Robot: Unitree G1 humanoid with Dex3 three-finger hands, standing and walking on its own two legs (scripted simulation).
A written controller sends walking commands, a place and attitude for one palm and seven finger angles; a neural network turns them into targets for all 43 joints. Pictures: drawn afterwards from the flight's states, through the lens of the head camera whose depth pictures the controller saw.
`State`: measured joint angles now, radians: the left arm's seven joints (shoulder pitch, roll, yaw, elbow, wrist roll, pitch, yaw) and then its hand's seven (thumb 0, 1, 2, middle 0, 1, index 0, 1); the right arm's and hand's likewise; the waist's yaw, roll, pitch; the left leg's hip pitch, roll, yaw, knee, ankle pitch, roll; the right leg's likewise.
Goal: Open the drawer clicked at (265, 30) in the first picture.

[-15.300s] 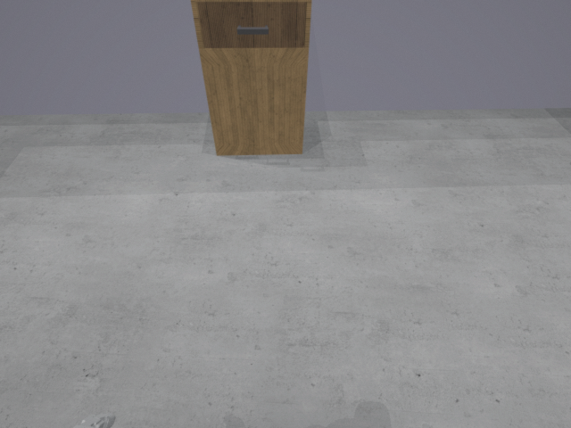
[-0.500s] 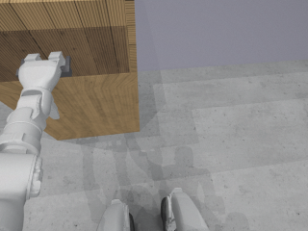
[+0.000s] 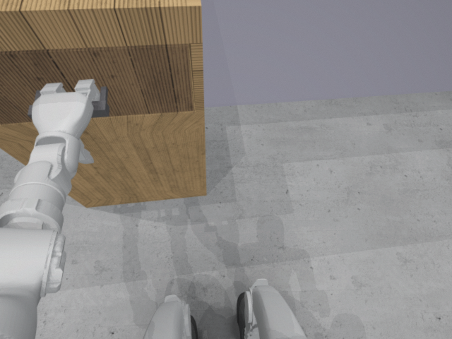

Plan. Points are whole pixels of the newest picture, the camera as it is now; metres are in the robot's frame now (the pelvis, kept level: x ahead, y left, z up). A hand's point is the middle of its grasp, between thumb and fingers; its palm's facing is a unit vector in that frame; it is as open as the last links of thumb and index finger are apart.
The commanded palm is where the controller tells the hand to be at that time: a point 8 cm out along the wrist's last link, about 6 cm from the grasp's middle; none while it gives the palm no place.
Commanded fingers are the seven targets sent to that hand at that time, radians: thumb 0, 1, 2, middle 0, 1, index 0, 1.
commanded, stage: close the thumb around the handle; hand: left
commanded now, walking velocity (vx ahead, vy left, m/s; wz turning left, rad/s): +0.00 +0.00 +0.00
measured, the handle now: (71, 102) +0.55 +0.25 +0.01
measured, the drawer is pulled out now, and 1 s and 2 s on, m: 0.00 0.01 0.06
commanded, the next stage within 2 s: pull the drawer open in 0.44 s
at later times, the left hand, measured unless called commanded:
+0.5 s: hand (79, 130) +0.50 +0.24 -0.01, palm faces -0.06 -0.03 -1.00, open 5.8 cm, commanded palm +0.49 +0.24 +0.03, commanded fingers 0.00 0.90 0.90 -0.40 -1.35 -0.40 -1.35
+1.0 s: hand (79, 136) +0.49 +0.24 -0.01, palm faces -0.05 -0.05 -1.00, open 5.4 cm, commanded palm +0.44 +0.24 +0.03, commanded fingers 0.00 0.90 0.90 -0.40 -1.35 -0.40 -1.35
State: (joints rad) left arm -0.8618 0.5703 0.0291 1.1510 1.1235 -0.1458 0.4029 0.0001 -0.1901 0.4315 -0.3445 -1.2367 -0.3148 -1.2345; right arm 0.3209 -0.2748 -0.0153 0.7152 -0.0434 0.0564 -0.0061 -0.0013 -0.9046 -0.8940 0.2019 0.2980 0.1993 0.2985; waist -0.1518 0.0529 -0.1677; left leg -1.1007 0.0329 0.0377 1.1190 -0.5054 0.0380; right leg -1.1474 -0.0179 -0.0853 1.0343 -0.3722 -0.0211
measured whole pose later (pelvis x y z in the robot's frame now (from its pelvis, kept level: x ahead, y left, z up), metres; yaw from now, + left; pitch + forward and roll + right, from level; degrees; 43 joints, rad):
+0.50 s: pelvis +0.00 +0.00 +0.00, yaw +0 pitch +27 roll -2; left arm -0.86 0.55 0.02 1.15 1.12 -0.11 0.43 0.00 0.73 0.81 -0.40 -1.35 -0.35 -1.33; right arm 0.31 -0.27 -0.01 0.71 -0.04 0.07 0.00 0.00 -0.90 -0.89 0.20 0.30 0.20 0.30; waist -0.15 0.05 -0.17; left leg -1.08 0.03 0.04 1.11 -0.51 0.04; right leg -1.13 -0.02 -0.08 1.03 -0.37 -0.01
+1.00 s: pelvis +0.04 +0.01 +0.02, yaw -2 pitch +26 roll -2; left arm -0.60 0.47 0.05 0.92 1.10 -0.11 0.46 0.00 0.77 0.80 -0.30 -1.35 -0.40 -1.35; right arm 0.30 -0.27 -0.05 0.72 -0.04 0.11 0.02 0.00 -0.91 -0.89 0.20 0.30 0.20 0.30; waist -0.09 0.05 -0.18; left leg -0.95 0.04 0.09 1.02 -0.53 0.05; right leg -1.03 0.00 -0.03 0.96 -0.40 0.00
